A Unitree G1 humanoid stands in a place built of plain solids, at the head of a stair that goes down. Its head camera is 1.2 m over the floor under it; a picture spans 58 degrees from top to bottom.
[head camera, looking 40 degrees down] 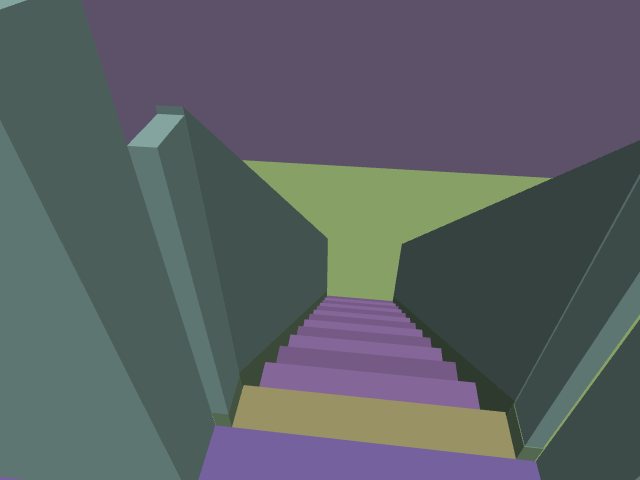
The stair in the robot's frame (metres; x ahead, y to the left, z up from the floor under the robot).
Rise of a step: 0.22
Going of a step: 0.23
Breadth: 0.79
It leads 6 degrees to the right of straight ahead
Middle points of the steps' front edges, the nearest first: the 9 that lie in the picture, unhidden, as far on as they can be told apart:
0.69 -0.15 0.00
0.92 -0.18 -0.22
1.16 -0.21 -0.44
1.39 -0.23 -0.65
1.62 -0.26 -0.87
1.85 -0.29 -1.09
2.09 -0.31 -1.31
2.32 -0.34 -1.53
2.55 -0.36 -1.74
